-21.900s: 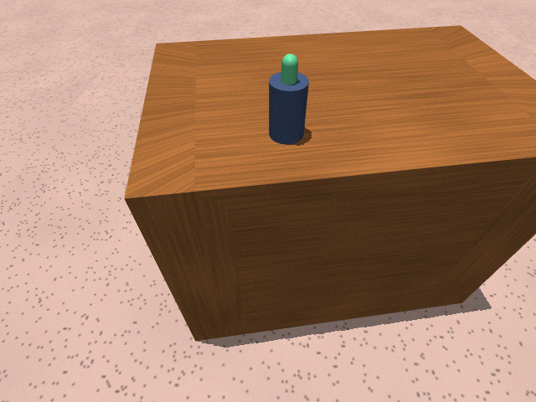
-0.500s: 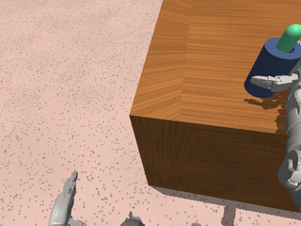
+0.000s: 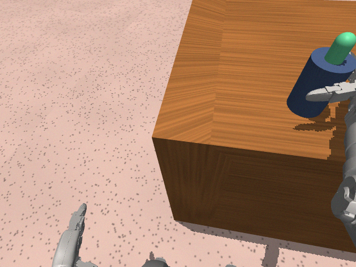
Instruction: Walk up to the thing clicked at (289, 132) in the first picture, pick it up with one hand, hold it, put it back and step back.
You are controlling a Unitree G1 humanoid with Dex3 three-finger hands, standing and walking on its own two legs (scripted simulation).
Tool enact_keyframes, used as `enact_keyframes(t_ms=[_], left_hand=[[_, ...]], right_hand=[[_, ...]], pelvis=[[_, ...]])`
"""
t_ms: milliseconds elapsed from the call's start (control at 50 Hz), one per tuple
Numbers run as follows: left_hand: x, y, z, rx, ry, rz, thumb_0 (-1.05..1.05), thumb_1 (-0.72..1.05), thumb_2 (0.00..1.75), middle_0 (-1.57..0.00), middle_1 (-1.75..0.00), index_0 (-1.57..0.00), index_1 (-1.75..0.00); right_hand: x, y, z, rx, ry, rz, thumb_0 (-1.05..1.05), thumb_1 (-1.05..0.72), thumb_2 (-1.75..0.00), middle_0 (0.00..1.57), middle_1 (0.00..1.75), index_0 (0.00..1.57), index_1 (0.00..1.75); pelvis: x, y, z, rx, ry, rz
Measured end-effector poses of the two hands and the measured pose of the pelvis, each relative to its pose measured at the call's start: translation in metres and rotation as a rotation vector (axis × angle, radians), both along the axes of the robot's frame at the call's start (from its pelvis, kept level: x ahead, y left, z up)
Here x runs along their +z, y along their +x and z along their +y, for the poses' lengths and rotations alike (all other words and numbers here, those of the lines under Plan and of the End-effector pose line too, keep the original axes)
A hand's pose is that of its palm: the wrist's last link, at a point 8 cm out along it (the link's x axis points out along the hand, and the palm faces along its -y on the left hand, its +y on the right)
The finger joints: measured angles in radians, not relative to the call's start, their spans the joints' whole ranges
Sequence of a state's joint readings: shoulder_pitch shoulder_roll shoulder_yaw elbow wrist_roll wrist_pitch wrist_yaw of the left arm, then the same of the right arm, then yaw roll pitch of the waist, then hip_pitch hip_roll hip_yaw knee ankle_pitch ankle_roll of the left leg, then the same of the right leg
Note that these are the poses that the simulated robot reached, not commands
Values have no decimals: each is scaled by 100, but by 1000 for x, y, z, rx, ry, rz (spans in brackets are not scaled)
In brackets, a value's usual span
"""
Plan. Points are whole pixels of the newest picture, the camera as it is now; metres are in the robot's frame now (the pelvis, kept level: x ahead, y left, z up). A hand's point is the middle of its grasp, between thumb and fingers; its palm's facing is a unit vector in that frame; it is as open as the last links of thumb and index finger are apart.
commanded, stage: withdraw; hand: right
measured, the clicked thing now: (323, 75) +0.50 -0.22 +0.15
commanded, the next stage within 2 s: rise in 0.14 s
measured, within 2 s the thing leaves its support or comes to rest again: neither
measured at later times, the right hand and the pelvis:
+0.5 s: hand out of the picture +0.48 -0.35 +0.23, palm faces +0.43 +0.87 -0.24, open 17.6 cm; pelvis +0.02 +0.00 +0.02, yaw +0 degrees
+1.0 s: hand out of the picture +0.28 -0.28 +0.23, palm faces +0.43 +0.80 -0.41, open 17.5 cm; pelvis +0.03 +0.00 +0.03, yaw -2 degrees
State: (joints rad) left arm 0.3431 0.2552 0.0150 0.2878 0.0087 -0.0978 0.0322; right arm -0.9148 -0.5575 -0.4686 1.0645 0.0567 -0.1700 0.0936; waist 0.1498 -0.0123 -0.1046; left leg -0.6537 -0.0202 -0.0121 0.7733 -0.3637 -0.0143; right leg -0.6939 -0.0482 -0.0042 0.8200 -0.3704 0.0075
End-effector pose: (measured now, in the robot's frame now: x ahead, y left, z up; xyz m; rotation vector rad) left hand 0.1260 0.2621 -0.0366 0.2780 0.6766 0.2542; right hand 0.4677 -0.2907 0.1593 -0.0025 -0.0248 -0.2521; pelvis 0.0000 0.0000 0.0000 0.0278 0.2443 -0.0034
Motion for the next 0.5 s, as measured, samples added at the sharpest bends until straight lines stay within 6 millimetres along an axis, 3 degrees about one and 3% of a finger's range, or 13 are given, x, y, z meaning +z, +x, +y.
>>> enact_keyframes(t_ms=[180,280,360,500], left_hand=[[-14,8,-5,19,-50,45,-1,-52,4,-6,-5,-5,-5],[-5,26,-14,-17,-73,-19,-1,-52,4,-6,-5,-6,-5],[1,32,-18,-42,-95,-34,-1,-52,4,-6,-5,-6,-5],[-6,15,-12,-32,-109,84,-1,-51,5,-6,-5,-6,-5]], right_hand=[[82,-1,-32,-40,-38,-44,-2,59,-4,7,8,7,7],[111,-7,-45,-18,-28,-18,-1,60,-4,5,7,5,6],[113,-14,-58,-65,-142,42,-1,58,-4,5,6,5,6],[86,-30,-95,-206,-218,113,-1,57,-3,6,6,6,6]], pelvis=[[8,10,-2,-2,-1,-27],[13,14,-3,-6,-7,-46],[17,16,-3,-4,-12,-57],[20,18,-4,2,-13,-54]])
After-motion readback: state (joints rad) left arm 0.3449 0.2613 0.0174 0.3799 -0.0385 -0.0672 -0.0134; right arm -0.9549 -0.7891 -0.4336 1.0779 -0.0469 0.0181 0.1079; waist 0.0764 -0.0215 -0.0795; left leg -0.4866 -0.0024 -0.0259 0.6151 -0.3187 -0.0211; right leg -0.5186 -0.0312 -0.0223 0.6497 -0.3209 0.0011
